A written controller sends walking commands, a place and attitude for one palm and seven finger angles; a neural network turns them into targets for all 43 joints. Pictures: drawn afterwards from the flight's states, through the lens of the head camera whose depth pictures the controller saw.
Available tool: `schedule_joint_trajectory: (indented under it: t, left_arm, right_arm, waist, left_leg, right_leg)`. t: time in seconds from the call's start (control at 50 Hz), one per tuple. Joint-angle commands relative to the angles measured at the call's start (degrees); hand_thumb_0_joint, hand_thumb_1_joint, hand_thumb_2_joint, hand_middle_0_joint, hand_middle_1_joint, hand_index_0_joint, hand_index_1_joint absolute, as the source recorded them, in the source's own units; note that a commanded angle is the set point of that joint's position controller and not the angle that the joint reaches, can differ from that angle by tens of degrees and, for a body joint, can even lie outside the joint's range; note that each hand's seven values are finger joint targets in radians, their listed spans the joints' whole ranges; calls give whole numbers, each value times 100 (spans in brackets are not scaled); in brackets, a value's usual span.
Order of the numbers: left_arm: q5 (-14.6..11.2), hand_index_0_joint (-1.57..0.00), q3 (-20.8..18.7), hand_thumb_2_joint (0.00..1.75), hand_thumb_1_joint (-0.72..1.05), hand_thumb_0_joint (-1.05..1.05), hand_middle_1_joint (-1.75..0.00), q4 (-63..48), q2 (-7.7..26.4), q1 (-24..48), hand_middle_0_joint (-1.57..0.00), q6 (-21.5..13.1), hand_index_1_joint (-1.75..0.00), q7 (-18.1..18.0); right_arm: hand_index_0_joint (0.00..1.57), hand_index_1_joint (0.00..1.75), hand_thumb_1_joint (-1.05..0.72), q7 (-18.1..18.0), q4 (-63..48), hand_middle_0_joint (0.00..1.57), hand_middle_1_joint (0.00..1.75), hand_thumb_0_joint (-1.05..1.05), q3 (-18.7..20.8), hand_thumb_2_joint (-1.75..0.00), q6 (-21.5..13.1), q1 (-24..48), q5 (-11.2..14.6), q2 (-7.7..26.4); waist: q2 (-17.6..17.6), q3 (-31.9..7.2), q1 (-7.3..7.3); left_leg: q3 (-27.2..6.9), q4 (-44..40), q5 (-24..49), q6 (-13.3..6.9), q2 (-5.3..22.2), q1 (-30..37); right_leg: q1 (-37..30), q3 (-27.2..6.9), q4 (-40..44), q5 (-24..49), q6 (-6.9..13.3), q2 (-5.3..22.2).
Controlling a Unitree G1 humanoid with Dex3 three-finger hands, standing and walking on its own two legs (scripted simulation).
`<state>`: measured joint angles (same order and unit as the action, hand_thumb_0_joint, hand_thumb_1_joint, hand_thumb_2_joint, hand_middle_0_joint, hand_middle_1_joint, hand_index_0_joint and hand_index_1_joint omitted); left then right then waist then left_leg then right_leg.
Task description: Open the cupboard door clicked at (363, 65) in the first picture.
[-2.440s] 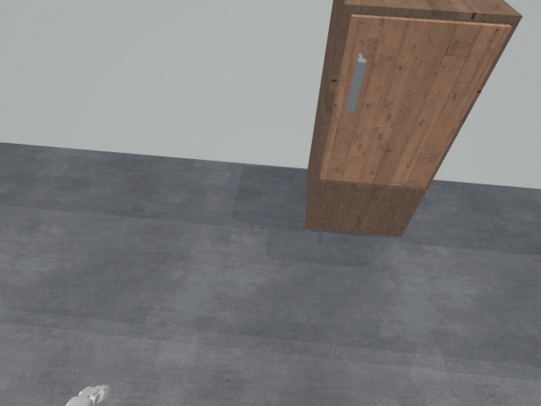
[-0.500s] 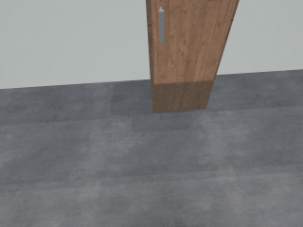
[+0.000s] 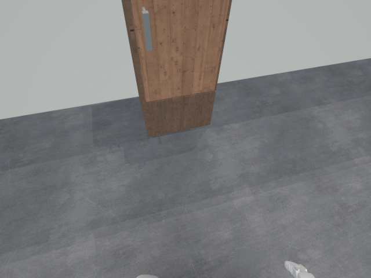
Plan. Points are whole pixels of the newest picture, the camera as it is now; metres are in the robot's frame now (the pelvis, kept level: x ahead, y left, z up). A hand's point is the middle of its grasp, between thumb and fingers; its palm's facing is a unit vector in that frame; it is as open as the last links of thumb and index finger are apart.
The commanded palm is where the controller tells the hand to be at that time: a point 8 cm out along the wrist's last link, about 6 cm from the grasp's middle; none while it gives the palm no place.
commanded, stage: walk to a spot facing it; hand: left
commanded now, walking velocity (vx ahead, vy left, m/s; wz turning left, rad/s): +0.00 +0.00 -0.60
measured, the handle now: (146, 29) +0.99 +0.28 +0.00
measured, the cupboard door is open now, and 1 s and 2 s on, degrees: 0 0 0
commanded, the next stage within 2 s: turn to face it in 1.58 s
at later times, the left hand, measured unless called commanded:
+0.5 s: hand (115, 276) +0.13 +0.18 -0.16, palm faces -0.35 -0.91 -0.21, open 7.4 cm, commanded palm none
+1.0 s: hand (132, 261) +0.17 +0.16 -0.19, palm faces -0.48 -0.86 -0.16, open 7.4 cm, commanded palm none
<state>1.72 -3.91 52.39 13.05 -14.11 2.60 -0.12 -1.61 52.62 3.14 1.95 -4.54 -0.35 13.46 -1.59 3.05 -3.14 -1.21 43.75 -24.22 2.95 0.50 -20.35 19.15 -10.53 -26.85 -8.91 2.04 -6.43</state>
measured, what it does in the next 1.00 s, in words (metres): walks ahead, turning right: left foot, then right foot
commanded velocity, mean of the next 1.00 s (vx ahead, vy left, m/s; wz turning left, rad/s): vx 0.20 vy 0.00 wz -0.54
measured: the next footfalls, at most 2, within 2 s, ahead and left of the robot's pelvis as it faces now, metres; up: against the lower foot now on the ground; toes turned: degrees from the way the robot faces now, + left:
left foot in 0.06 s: +0.02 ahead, +0.13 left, +0.00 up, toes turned -3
right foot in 0.56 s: -0.05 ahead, -0.11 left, +0.00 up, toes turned -28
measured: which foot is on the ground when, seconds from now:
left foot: up 0.00-0.04, down 0.06-0.54, up 0.56-0.98, down 1.00-1.00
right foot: down 0.00-0.06, up 0.08-0.54, down 0.56-1.00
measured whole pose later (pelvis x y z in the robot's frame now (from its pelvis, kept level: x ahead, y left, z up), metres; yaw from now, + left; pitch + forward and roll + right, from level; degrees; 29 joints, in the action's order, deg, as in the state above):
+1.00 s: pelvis +0.11 -0.02 -0.02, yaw -35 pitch +0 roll -2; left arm 1.6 -3.2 59.5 11.0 -23.5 -1.2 0.3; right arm 1.6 51.4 2.6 -2.2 -8.2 -1.5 12.3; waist -1.5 2.2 -2.8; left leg 5.3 35.1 -12.2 2.2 4.8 -25.1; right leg 2.0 -6.2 -28.4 -26.1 -1.4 -0.4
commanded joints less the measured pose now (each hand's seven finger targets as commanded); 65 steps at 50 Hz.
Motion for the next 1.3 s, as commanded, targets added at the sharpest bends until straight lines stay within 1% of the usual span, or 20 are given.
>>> schedule_joint_trajectory:
  t: [0.0, 0.02, 0.04, 0.06, 0.16, 0.38, 0.44, 0.5, 0.54, 0.56, 0.6, 0.68, 0.86, 0.94, 0.96, 0.98, 1.0, 1.06, 1.12, 1.28]
  left_arm:
    - [-49, -20, -285, 90, 90, 0, -30, -458, 1171, 238, -20, -49, -30, -48]
    - [-89, -20, -244, 90, 90, 0, -30, -548, 970, 310, -20, -45, -30, -27]
    - [-138, -20, -177, 90, 90, 0, -30, -624, 603, 183, -20, -40, -30, 33]
    - [-42, -20, -237, 90, 90, 0, -30, -655, 753, 315, -20, -28, -30, 36]
    - [23, -20, -316, 90, 90, 0, -30, -347, 706, -69, -20, 93, -30, 204]
    - [-54, -20, -129, 90, 90, 0, -30, -593, 403, 882, -20, 83, -30, 233]
    - [-43, -20, -109, 90, 90, 0, -30, -597, 389, 898, -20, 28, -30, 273]
    - [-14, -20, -178, 90, 90, 0, -30, -379, 557, 204, -20, -92, -30, 265]
    - [-38, -20, -397, 90, 90, 0, -30, -48, 1759, -916, -20, -193, -30, 73]
    - [-108, -20, -399, 90, 90, 0, -30, -36, 1673, -1042, -20, -179, -30, -19]
    - [-91, -20, -319, 90, 90, 0, -30, -149, 1310, -456, -20, -280, -30, -35]
    - [-67, -20, -155, 90, 90, 0, -30, -137, 896, -227, -20, -505, -30, 5]
    - [-13, -20, -122, 90, 90, 0, -30, 207, 913, -712, -20, -600, -30, -37]
    - [-34, -20, -190, 90, 90, 0, -30, 221, 936, -362, -20, -573, -30, -45]
    - [-85, -20, -187, 90, 90, 0, -30, 181, 718, -374, -20, -570, -30, -9]
    - [-160, -20, -131, 90, 90, 0, -30, 111, 295, -755, -20, -520, -30, 71]
    - [-120, -20, -113, 90, 90, 0, -30, 49, 374, -616, -20, -511, -30, 69]
    - [-9, -20, -188, 90, 90, 0, -30, 159, 368, -184, -20, -452, -30, 214]
    - [18, -20, -178, 90, 90, 0, -30, 277, 77, -546, -20, -261, -30, 253]
    - [47, -20, -196, 90, 90, 0, -30, -74, -47, 275, -20, -100, -30, 292]
  right_arm:
    - [20, 30, -90, -102, -294, 20, 30, 0, 127, -90, -214, -846, 67, 539]
    - [20, 30, -90, -138, -243, 20, 30, 0, 167, -90, -273, -1116, 51, 779]
    - [20, 30, -90, -125, -358, 20, 30, 0, 256, -90, -284, -932, -5, 1285]
    - [20, 30, -90, -108, -489, 20, 30, 0, 274, -90, -227, -762, -26, 1459]
    - [20, 30, -90, -111, -690, 20, 30, 0, 51, -90, -297, -131, -88, 718]
    - [20, 30, -90, -43, -188, 20, 30, 0, 247, -90, -275, -1336, -111, 967]
    - [20, 30, -90, 12, -96, 20, 30, 0, 289, -90, -267, -1357, -137, 1080]
    - [20, 30, -90, 66, -72, 20, 30, 0, 248, -90, -255, -1200, -123, 986]
    - [20, 30, -90, 188, -606, 20, 30, 0, 19, -90, -206, -561, -89, 361]
    - [20, 30, -90, 177, -738, 20, 30, 0, 72, -90, -189, -163, -130, 642]
    - [20, 30, -90, 244, -625, 20, 30, 0, 133, -90, -225, -93, -124, 659]
    - [20, 30, -90, 268, -256, 20, 30, 0, 155, -90, -265, -723, -170, 484]
    - [20, 30, -90, 341, -628, 20, 30, 0, 97, -90, -404, 42, -94, 289]
    - [20, 30, -90, 220, -275, 20, 30, 0, 171, -90, -545, -1091, -74, 539]
    - [20, 30, -90, 122, 18, 20, 30, 0, 273, -90, -581, -2084, -114, 978]
    - [20, 30, -90, 82, 186, 20, 30, 0, 421, -90, -608, -2737, -190, 1656]
    - [20, 30, -90, 64, 191, 20, 30, 0, 324, -90, -538, -2688, -137, 1629]
    - [20, 30, -90, 49, -84, 20, 30, 0, 112, -90, -601, -1381, -129, 686]
    - [20, 30, -90, 11, 59, 20, 30, 0, 24, -90, -702, -1321, -90, 304]
    - [20, 30, -90, -5, 356, 20, 30, 0, 83, -90, -740, -1873, -60, 220]
  waist:
    - [-672, -982, 435]
    - [-124, -1087, 593]
    - [1553, -942, 497]
    - [1597, -568, 491]
    - [994, -59, 42]
    - [1301, -281, 600]
    - [1364, -526, 621]
    - [659, -705, 155]
    - [-2076, -672, -475]
    - [-1281, -385, -521]
    - [-1043, 124, -236]
    - [-501, 128, 262]
    - [-666, 222, 98]
    - [-334, -207, 684]
    - [490, -844, 1067]
    - [2475, -1462, 1122]
    - [2150, -1315, 1043]
    - [974, -18, 563]
    - [1037, 31, 243]
    - [563, 266, 311]
  left_leg:
    - [62, -1836, 776, -145, -55, 1300]
    - [-423, -2449, 879, -331, 499, 2166]
    - [-1887, -3083, 952, -658, 1970, 2579]
    - [-2260, -3076, 1333, -1066, 2749, 1689]
    - [-166, -2746, 2303, -888, 1458, 752]
    - [436, -2262, 3576, -1152, 1978, 1734]
    - [486, -2271, 2088, -1041, 2146, 1674]
    - [993, -1158, 478, -496, 1962, 526]
    - [1292, 1985, -1570, 114, 654, -2417]
    - [461, 2289, -1066, 6, 798, -2599]
    - [343, 2379, -90, -7, 928, -2458]
    - [493, 1785, 744, 195, 848, -1768]
    - [574, 95, 1059, 107, 602, -1347]
    - [638, -1334, 1240, -63, 310, 1181]
    - [212, -1674, 1041, -139, 774, 2482]
    - [-2031, -2363, 495, -539, 2613, 3500]
    - [-2860, -3051, -328, -782, 2972, 2936]
    - [-1374, -3344, -459, -637, 2408, 1175]
    - [132, -3219, 1050, -362, 1924, 800]
    - [946, -3335, 1879, -771, 2046, 1637]
  right_leg:
    - [-158, -1678, 268, 1115, 380, 1211]
    - [615, -1239, -265, 361, 82, 746]
    - [1758, -190, -1494, -1564, -252, -32]
    - [1830, 407, -2786, -2349, -485, 158]
    - [1520, 704, -4676, -1123, -667, 522]
    - [874, 1391, -2297, -1621, -640, 922]
    - [399, 1613, -1582, -1832, -493, 838]
    - [-1439, 1723, 45, -971, -228, 708]
    - [-2771, -2119, 1481, -1755, 794, 3000]
    - [-2353, -1938, 1634, -2090, 1009, 3013]
    - [-1584, -1586, 1768, -2640, 868, 2508]
    - [-1231, -234, 1397, -120, 675, 1908]
    - [-1344, -394, 1261, 280, 724, 1849]
    - [-469, -214, -25, 843, 443, 1519]
    - [9, 141, -1403, 544, 248, 1024]
    - [1266, 1047, -3448, -2215, -134, 188]
    - [1596, 641, -4411, -2443, -87, 352]
    - [1717, 788, -4962, -1072, -115, 1117]
    - [1392, 948, -4737, -474, -233, 1156]
    - [2514, 1144, -3976, 219, -459, 1408]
